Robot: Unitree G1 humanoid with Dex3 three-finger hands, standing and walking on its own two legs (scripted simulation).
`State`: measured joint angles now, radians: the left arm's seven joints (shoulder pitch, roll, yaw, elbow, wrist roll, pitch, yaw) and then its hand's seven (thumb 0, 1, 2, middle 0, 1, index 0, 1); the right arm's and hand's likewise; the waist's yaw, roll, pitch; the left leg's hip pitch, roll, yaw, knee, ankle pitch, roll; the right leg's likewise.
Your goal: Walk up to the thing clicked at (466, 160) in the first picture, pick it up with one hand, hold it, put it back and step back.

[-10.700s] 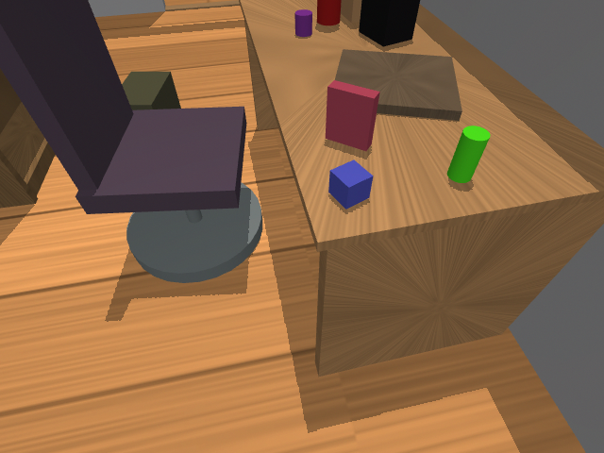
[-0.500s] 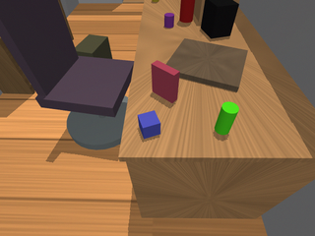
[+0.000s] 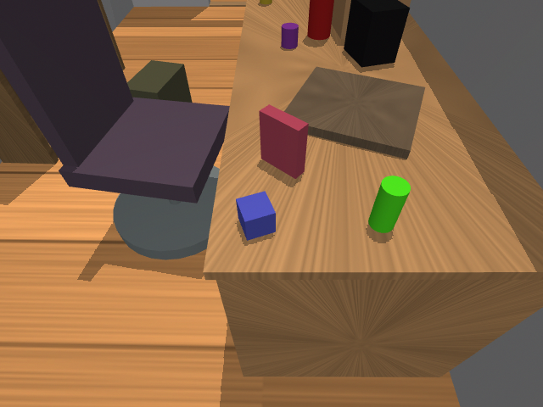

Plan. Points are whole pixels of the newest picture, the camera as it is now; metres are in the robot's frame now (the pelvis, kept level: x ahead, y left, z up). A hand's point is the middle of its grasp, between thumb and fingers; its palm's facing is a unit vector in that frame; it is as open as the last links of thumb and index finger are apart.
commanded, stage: stand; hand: right
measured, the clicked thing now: (388, 205) +0.47 -0.20 +0.00
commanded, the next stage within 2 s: rise first in 0.16 s
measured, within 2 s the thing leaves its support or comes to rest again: neither
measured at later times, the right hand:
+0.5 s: hand (439, 401) +0.17 -0.25 -0.13, palm faces +0.19 +0.93 -0.32, open 11.0 cm
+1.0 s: hand (474, 363) +0.19 -0.26 -0.02, palm faces +0.33 +0.87 -0.37, open 17.4 cm
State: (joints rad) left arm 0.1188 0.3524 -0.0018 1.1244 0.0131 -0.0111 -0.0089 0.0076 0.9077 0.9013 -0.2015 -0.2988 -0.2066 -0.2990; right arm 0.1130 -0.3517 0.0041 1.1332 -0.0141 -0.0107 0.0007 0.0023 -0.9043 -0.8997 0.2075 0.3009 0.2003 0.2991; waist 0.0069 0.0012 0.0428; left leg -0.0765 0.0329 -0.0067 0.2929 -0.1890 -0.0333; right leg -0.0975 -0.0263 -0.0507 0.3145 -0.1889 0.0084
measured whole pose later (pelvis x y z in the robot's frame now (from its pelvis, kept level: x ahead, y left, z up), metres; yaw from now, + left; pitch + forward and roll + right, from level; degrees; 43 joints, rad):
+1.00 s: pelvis +0.02 +0.01 -0.01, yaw -2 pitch -1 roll +0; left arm 0.26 0.23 0.08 0.59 -0.03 -0.06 0.06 0.00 -0.48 0.05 -0.06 -0.06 -0.07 -0.05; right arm 0.35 -0.30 -0.21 0.22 0.05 -0.07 -0.06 -0.01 0.52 -0.06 0.05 0.06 0.05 0.06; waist -0.03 -0.04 0.00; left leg -0.12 0.03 0.03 0.41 -0.28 -0.01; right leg -0.14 -0.03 -0.01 0.40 -0.25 0.03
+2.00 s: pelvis -0.01 +0.02 -0.01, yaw -3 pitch -4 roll +0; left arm 0.26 0.22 0.15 0.62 -0.02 -0.10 0.04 -0.01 -0.53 0.07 -0.06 -0.06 -0.06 -0.06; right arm 0.43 -0.32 -0.32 -0.11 0.05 -0.25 -0.03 -0.02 0.54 -0.05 0.06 0.06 0.06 0.06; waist -0.04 -0.05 0.04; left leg -0.10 0.03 0.04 0.41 -0.25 -0.01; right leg -0.12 -0.03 0.00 0.39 -0.21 0.02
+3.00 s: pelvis +0.00 +0.01 -0.01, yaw -2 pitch +2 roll +1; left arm 0.22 0.25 0.00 0.68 -0.02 -0.17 0.17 -0.01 -0.52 0.05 -0.06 -0.06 -0.07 -0.06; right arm -0.20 -0.55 -0.56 0.57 0.30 -0.11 0.51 -0.02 0.54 -0.06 0.04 0.05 0.04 0.05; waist 0.00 0.00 -0.04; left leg -0.22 0.03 0.04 0.47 -0.28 -0.02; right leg -0.27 -0.03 0.00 0.50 -0.26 0.02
